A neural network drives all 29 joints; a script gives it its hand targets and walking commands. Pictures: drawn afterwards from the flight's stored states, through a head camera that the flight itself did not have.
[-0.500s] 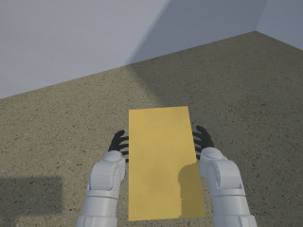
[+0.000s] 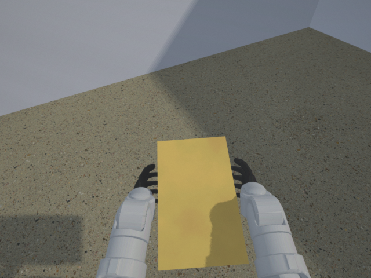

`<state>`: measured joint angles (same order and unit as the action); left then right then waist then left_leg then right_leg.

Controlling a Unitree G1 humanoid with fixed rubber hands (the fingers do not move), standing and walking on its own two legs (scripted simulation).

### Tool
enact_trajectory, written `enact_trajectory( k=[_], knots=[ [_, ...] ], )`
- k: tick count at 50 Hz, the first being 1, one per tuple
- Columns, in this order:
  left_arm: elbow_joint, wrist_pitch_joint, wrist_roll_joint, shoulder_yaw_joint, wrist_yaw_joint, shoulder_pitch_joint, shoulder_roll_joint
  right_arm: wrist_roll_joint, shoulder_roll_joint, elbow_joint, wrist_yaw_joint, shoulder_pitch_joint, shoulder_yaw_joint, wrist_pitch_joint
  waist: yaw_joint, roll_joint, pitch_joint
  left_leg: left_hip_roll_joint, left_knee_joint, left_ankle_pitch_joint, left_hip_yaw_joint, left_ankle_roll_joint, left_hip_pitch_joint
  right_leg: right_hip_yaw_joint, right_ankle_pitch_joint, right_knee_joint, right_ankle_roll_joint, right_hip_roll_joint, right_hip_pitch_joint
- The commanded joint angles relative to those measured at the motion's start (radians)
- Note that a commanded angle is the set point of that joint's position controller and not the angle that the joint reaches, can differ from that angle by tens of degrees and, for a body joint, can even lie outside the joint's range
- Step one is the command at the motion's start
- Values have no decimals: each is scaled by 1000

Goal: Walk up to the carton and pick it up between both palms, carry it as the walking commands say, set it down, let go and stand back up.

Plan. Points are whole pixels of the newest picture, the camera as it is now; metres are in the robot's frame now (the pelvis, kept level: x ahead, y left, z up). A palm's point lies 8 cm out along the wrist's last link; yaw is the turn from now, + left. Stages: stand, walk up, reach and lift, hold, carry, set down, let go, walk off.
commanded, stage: set down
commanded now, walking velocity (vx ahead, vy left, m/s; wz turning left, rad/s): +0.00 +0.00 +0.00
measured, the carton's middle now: (195, 210) +0.29 +0.00 -0.05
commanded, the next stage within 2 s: none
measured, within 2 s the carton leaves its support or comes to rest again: neither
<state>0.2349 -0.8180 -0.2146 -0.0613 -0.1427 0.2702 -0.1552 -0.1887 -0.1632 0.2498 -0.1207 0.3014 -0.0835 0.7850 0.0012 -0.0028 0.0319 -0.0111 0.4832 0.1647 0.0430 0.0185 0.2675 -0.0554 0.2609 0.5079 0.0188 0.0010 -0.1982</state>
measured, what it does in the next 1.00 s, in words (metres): lowers itself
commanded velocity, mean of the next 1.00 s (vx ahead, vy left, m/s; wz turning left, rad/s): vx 0.00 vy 0.00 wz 0.00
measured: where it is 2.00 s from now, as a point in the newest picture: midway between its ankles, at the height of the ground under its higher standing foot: outside the picture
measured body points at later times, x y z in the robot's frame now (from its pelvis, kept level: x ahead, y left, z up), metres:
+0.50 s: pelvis -0.05 +0.02 -0.02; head -0.03 +0.02 +0.43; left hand +0.29 +0.13 -0.03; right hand +0.29 -0.11 -0.03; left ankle +0.06 +0.12 -0.74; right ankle +0.01 -0.11 -0.74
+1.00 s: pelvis -0.04 +0.00 -0.06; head +0.13 -0.01 +0.36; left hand +0.33 +0.13 -0.14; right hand +0.34 -0.11 -0.13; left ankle +0.06 +0.12 -0.74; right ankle +0.01 -0.11 -0.74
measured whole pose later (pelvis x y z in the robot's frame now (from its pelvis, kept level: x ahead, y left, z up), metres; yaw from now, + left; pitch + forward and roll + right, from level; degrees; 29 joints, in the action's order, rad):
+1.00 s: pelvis -0.04 +0.00 -0.06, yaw -6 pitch +16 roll +0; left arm 0.58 -0.17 -0.26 -0.40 -0.10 0.52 -0.20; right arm -0.27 -0.21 0.68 -0.11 0.59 -0.33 0.12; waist -0.09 0.01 0.11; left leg 0.06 0.91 0.30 -0.09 -0.03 0.89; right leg 0.09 0.35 0.95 0.02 -0.10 -0.87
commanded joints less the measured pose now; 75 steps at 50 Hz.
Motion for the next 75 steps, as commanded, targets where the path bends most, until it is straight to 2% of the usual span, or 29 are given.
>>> enact_trajectory(
  k=[1, 2, 3, 5, 6, 7, 8, 10, 14, 16, 19, 23, 26, 27, 33, 38, 41, 43, 45, 46, 49, 54, 56, 57, 62, 66, 72, 73, 75],
  knots=[
    [-175, 164, 215, 467, 239, 588, -1121, 288, -1220, -109, 243, 549, 642, -118, -103, 37, -561, 96, -1, -328, -172, 21, -282, 201, -519, -22, 7, -87, 190],
    [-171, 177, 220, 482, 246, 584, -1115, 289, -1198, -105, 252, 541, 625, -137, -87, 23, -555, 104, -4, -324, -164, 19, -294, 208, -506, -30, 13, -82, 170],
    [-163, 192, 216, 487, 251, 582, -1114, 291, -1202, -94, 260, 533, 622, -155, -98, -3, -554, 107, -6, -315, -157, 16, -277, 213, -493, -32, 16, -78, 171],
    [-173, 222, 224, 454, 267, 637, -1100, 279, -1234, -41, 272, 543, 585, -181, -115, -17, -526, 105, -18, -228, -150, 12, -218, 206, -355, -40, 10, -80, 170],
    [-124, 225, 222, 452, 273, 625, -1119, 282, -1236, -14, 274, 564, 585, -200, -127, -24, -536, 109, -17, -236, -143, 13, -247, 209, -323, -44, 16, -86, 161],
    [-83, 226, 215, 443, 278, 630, -1128, 265, -1230, 41, 276, 550, 540, -212, -107, -51, -499, 109, -22, -214, -140, 7, -254, 207, -264, -54, 21, -88, 120],
    [-7, 232, 187, 393, 285, 630, -1126, 232, -1223, 97, 280, 582, 493, -226, -126, -42, -444, 108, -28, -132, -132, 9, -228, 206, -155, -66, 18, -88, 79],
    [125, 241, 146, 319, 294, 638, -1130, 150, -1173, 262, 285, 571, 355, -250, -70, -56, -307, 106, -35, -1, -128, 2, -207, 184, 7, -78, 30, -88, -53],
    [358, 272, 46, 124, 304, 697, -1093, 4, -1102, 508, 284, 607, 104, -295, 0, -40, -115, 100, -21, 193, -117, -8, -151, 150, 210, -71, 47, -81, -212],
    [407, 294, 17, 62, 305, 762, -1083, -45, -1072, 552, 277, 674, 21, -320, 10, -12, -101, 96, 5, 216, -117, -12, -163, 139, 242, -56, 55, -77, -266],
    [423, 344, -15, 19, 291, 886, -1055, -67, -1050, 556, 266, 804, -28, -364, -12, -8, -138, 87, 46, 240, -122, -6, -156, 138, 255, -19, 59, -73, -304],
    [404, 423, -15, 35, 246, 970, -1065, -23, -1068, 492, 257, 980, 67, -433, -87, 10, -299, 69, 89, 245, -148, 7, -105, 155, 225, 58, 50, -79, -261],
    [408, 471, -16, 63, 219, 1000, -1067, -23, -1059, 496, 249, 1019, 106, -479, -95, 12, -402, 74, 124, 250, -153, 6, -94, 161, 225, 101, 54, -91, -281],
    [397, 487, -9, 85, 213, 1019, -1060, -25, -1059, 500, 241, 1020, 113, -491, -84, 36, -439, 75, 136, 253, -157, 6, -94, 159, 226, 112, 50, -96, -296],
    [377, 550, 8, 173, 188, 1026, -1061, -46, -1026, 528, 206, 960, 114, -562, -56, -45, -563, 95, 192, 231, -156, -21, -47, 152, 182, 181, 55, -118, -377],
    [350, 607, -3, 187, 182, 992, -1037, -58, -1011, 553, 182, 901, 127, -606, -76, -57, -604, 117, 254, 148, -113, -31, 56, 156, 146, 208, 45, -123, -405],
    [355, 644, -8, 200, 184, 920, -1024, -50, -1016, 536, 165, 847, 162, -642, -84, -58, -641, 135, 301, 54, -92, -32, 112, 161, 55, 241, 29, -131, -411],
    [354, 674, -1, 207, 191, 883, -1002, -54, -1025, 523, 146, 808, 191, -664, -87, -12, -675, 144, 339, -13, -87, -27, 160, 167, -14, 263, 13, -135, -408],
    [360, 707, 8, 203, 195, 833, -971, -44, -1032, 502, 128, 779, 243, -685, -110, 40, -713, 152, 379, -73, -83, -22, 231, 177, -83, 293, -5, -137, -392],
    [342, 723, 24, 221, 196, 829, -947, -38, -1030, 491, 118, 746, 265, -697, -99, 62, -746, 156, 398, -120, -83, -19, 243, 182, -141, 306, -15, -139, -389],
    [329, 764, 50, 230, 199, 771, -872, -14, -1025, 461, 91, 677, 329, -726, -113, 107, -813, 162, 449, -204, -83, -18, 328, 202, -275, 356, -39, -142, -367],
    [283, 803, 75, 242, 193, 703, -787, 30, -989, 398, 67, 611, 412, -767, -147, 89, -941, 172, 523, -326, -76, -32, 422, 225, -450, 432, -59, -148, -357],
    [266, 810, 71, 247, 187, 691, -763, 42, -973, 397, 65, 604, 430, -775, -165, 78, -952, 176, 541, -330, -68, -38, 456, 222, -442, 454, -65, -154, -389],
    [257, 812, 77, 258, 187, 693, -754, 43, -959, 391, 63, 604, 431, -777, -158, 74, -971, 175, 550, -330, -69, -42, 463, 217, -433, 466, -67, -158, -406],
    [252, 794, 73, 261, 176, 773, -760, 25, -918, 445, 69, 658, 386, -769, -162, 32, -907, 183, 564, -204, -63, -59, 462, 178, -204, 510, -60, -184, -590],
    [298, 768, 81, 263, 164, 841, -838, 10, -885, 469, 77, 769, 339, -765, -126, 4, -881, 188, 587, -82, -68, -72, 468, 140, -41, 565, -43, -202, -744],
    [332, 730, 84, 265, 138, 922, -932, 5, -874, 528, 103, 854, 270, -747, -77, -28, -924, 188, 631, -24, -93, -94, 409, 81, 82, 655, -21, -228, -936],
    [337, 725, 76, 256, 136, 927, -935, 12, -878, 517, 110, 887, 271, -746, -90, -24, -930, 187, 642, -28, -95, -93, 417, 80, 88, 666, -20, -230, -963],
    [343, 710, 87, 263, 129, 977, -952, 14, -866, 521, 119, 933, 253, -733, -60, -22, -951, 181, 653, 22, -118, -95, 407, 67, 125, 696, -19, -233, -1003]
  ],
)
